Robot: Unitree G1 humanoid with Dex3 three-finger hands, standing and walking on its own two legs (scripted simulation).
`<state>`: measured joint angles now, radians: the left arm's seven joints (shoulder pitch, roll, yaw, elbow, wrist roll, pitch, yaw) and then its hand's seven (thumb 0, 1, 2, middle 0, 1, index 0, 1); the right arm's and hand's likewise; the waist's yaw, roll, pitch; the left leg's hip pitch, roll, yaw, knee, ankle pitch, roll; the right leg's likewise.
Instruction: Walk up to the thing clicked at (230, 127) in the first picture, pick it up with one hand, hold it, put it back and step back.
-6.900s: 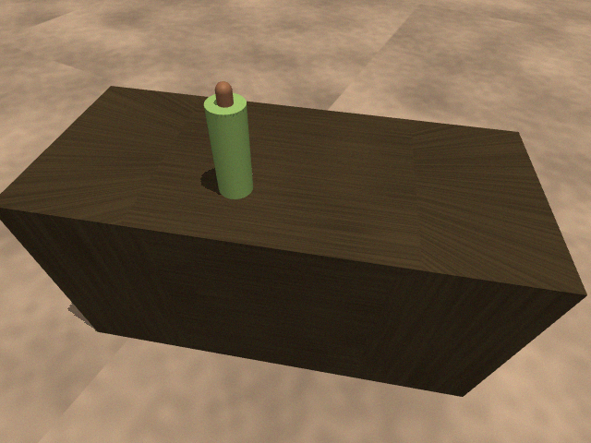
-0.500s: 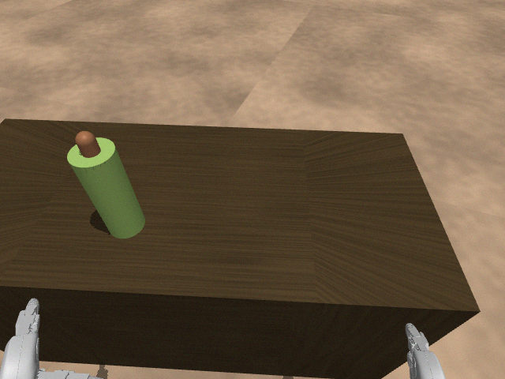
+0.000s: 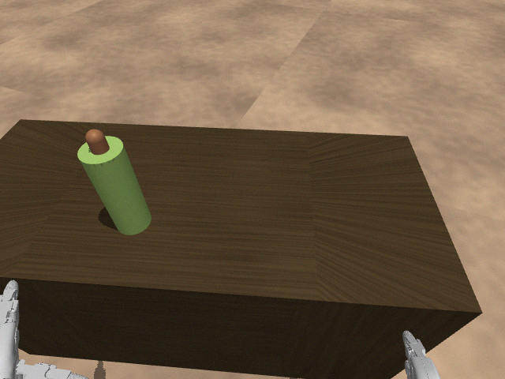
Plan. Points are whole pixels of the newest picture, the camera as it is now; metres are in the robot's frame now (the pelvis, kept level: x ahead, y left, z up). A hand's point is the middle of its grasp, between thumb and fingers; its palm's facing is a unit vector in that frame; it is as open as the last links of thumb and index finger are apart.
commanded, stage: rise first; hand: left
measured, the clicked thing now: (116, 182) +0.50 +0.31 +0.01
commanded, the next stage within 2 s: go down in 0.20 s
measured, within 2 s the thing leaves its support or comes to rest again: neither
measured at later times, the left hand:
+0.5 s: hand (37, 338) +0.18 +0.32 +0.02, palm faces +0.41 -0.83 -0.38, open 17.5 cm
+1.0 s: hand out of the picture +0.26 +0.41 +0.05, palm faces +0.36 -0.92 -0.14, open 17.2 cm
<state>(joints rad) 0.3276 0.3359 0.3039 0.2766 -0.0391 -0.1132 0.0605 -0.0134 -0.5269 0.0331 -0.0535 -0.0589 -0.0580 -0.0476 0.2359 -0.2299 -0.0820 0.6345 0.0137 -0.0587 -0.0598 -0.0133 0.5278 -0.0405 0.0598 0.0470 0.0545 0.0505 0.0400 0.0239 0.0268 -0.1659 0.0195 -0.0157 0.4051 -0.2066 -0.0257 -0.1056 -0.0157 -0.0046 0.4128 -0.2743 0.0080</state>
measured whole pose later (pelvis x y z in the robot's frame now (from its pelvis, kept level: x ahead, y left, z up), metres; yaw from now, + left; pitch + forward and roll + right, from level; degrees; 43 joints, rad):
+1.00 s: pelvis -0.01 +0.02 -0.02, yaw +0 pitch +5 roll -1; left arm -0.12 0.61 0.63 0.78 -0.24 -0.31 -0.41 -0.02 -0.47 0.03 -0.05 -0.04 -0.07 -0.02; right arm 0.20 -0.22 -0.04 0.67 0.01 -0.12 -0.07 -0.01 0.45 -0.07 0.06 0.05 0.06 0.05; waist -0.01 -0.03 -0.05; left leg -0.43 0.02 -0.02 0.64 -0.30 0.00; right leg -0.34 -0.02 -0.01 0.57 -0.33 0.03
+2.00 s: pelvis +0.00 +0.03 -0.05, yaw -1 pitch +16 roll -4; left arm -0.42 0.90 0.84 1.12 -0.24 -0.26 -0.60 -0.02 -0.57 0.11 -0.04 -0.07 -0.04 -0.07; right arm 0.30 -0.26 0.02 0.45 -0.02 -0.22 -0.11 -0.01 0.52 -0.06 0.06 0.05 0.06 0.05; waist -0.09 -0.04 -0.15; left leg -0.77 0.04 -0.05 0.91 -0.42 0.01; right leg -0.64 0.01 -0.03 0.79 -0.42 0.04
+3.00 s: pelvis -0.01 +0.04 -0.07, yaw -1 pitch +20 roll -6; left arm -0.60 1.10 0.85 1.23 -0.16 -0.19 -0.61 -0.01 -0.43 0.10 -0.04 -0.04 -0.04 -0.04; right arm 0.34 -0.29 0.04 0.30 -0.01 -0.21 -0.11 -0.01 0.49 -0.07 0.06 0.05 0.06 0.05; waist -0.13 -0.04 -0.15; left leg -0.93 0.04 -0.07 1.05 -0.46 0.02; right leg -0.78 0.02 -0.04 0.91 -0.47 0.05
